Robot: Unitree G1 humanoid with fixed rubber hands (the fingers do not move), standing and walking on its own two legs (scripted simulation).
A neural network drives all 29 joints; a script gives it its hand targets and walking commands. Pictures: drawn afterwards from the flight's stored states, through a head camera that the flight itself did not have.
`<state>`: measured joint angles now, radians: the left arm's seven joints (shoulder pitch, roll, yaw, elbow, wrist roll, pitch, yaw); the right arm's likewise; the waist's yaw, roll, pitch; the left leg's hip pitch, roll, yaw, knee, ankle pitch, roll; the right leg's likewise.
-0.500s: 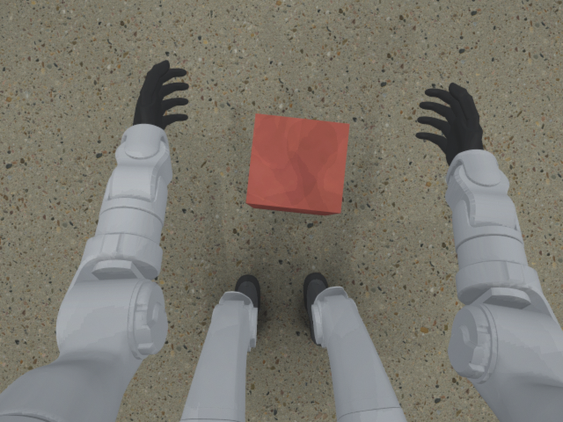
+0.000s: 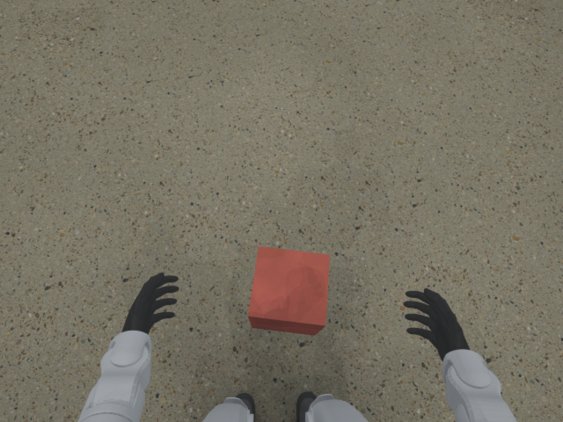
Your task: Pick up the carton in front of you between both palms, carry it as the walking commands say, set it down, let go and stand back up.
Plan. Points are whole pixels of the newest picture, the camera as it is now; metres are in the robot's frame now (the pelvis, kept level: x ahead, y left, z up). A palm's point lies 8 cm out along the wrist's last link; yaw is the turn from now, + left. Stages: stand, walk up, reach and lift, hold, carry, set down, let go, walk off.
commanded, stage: let go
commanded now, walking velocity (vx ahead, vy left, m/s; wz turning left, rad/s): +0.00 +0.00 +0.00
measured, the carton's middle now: (288, 293) +0.41 -0.04 -0.63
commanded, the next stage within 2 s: stand in 0.66 s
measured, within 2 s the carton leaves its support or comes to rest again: neither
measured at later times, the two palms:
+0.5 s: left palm (89, 396) +0.16 +0.25 -0.05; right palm (453, 382) +0.16 -0.21 -0.05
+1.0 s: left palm out of the picture +0.13 +0.29 -0.06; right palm (491, 397) +0.14 -0.27 -0.07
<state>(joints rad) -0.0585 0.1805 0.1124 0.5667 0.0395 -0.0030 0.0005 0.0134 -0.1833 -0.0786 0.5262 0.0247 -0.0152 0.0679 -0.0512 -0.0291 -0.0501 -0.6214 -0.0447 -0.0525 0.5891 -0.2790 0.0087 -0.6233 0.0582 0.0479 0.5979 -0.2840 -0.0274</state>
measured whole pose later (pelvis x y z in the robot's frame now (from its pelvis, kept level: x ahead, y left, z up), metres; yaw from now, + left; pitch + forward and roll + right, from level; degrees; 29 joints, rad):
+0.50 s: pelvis +0.00 +0.02 +0.02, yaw +0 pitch -6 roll +0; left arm 0.22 0.21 0.04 0.42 0.00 0.15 -0.07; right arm 0.20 -0.21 -0.05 0.43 -0.02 0.15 0.08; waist 0.00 0.00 0.12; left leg -0.07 -0.06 -0.04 0.45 -0.27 0.04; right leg -0.07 0.04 0.07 0.45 -0.28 -0.01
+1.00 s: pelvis +0.01 +0.00 +0.01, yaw +0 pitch -1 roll +0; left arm 0.22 0.30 0.08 0.71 0.02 -0.01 0.03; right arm 0.20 -0.30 -0.07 0.70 -0.02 -0.01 -0.02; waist 0.00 0.03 0.00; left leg -0.18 -0.04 -0.06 0.52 -0.31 0.02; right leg -0.17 0.06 0.05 0.51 -0.31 -0.03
